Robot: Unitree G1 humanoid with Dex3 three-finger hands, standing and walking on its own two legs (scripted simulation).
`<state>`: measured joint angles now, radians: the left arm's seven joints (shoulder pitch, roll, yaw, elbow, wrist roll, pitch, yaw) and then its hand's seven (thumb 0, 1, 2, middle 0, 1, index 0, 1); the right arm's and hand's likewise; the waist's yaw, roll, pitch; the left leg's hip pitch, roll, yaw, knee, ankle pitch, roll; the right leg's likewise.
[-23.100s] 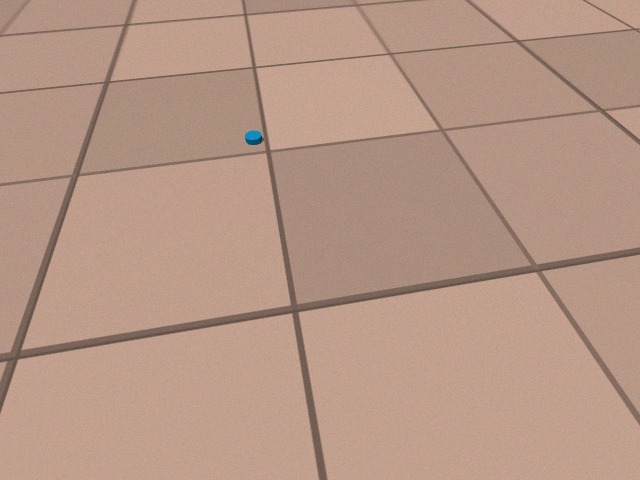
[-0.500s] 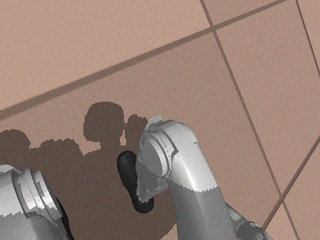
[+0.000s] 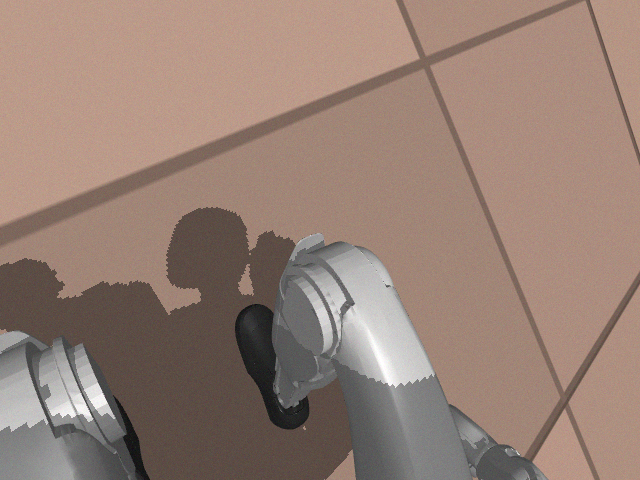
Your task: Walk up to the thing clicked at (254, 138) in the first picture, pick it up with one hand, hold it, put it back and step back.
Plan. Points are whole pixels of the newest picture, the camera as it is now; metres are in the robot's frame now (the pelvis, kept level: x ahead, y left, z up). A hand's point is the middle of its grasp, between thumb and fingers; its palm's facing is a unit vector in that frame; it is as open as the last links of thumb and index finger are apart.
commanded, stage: close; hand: left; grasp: from above
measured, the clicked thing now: out of the picture +0.45 +0.41 -0.29
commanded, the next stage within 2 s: settle in 0.02 s
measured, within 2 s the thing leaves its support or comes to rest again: leaves its support in 0.38 s, rests again in 1.44 s
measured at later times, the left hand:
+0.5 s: hand out of the picture +0.44 +0.42 -0.22, palm faces -0.40 -0.17 -0.90, open 10.4 cm
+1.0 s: hand out of the picture +0.43 +0.42 -0.13, palm faces -0.41 -0.14 -0.90, open 10.2 cm
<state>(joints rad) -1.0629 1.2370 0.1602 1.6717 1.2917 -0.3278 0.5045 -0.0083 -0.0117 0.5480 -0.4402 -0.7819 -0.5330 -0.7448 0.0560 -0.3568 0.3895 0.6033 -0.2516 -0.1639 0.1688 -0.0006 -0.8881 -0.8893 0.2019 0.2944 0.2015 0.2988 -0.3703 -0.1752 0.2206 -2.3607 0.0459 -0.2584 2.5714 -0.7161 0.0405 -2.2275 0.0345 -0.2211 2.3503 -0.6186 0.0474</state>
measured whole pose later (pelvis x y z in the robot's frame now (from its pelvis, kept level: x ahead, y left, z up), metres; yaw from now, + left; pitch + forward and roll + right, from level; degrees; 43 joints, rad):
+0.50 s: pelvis +0.00 +0.00 +0.01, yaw +0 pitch +28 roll -16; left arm -1.03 1.23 0.22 1.53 1.27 -0.31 0.40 0.01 -0.02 0.47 -0.53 -0.71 -0.63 -0.66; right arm 0.08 -0.36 0.34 0.59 -0.24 -0.12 0.16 0.00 -0.90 -0.89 0.20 0.29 0.20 0.30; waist -0.35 -0.15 0.20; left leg -2.36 0.04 -0.25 2.55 -0.72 0.03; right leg -2.23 0.03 -0.22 2.34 -0.63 0.04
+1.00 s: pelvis +0.00 +0.00 +0.02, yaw +4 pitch +30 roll -14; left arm -0.99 1.05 0.16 1.30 1.24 -0.32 0.20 0.02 -0.01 0.39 -0.60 -0.65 -0.71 -0.59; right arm 0.11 -0.35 0.21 0.59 -0.16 -0.01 0.14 0.00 -0.90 -0.89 0.20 0.29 0.20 0.30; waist -0.26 -0.06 0.08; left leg -2.35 0.02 -0.19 2.46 -0.67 0.04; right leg -2.22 0.00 -0.17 2.29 -0.62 0.03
